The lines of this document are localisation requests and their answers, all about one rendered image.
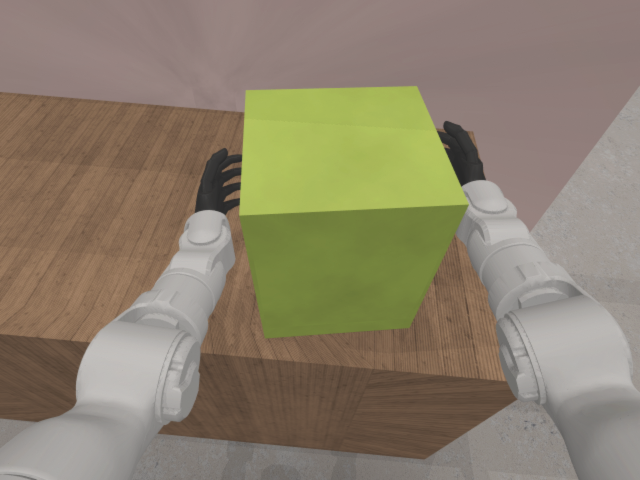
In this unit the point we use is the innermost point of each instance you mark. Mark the pedestal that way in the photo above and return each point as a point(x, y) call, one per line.
point(94, 197)

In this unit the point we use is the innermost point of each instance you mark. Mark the right robot hand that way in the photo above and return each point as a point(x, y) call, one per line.
point(462, 154)

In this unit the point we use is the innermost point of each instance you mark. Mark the robot right upper arm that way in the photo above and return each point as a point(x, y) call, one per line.
point(566, 356)

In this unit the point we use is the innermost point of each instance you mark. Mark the right robot forearm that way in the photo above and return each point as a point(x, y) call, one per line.
point(509, 262)

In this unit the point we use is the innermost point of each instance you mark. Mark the carton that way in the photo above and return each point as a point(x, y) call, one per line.
point(348, 204)

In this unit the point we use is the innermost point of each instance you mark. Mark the robot left upper arm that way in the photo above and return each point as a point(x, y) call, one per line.
point(136, 379)

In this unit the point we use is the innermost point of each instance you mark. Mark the left robot hand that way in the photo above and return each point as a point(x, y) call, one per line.
point(211, 194)

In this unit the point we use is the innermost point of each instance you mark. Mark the left robot forearm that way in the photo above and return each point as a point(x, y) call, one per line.
point(187, 292)

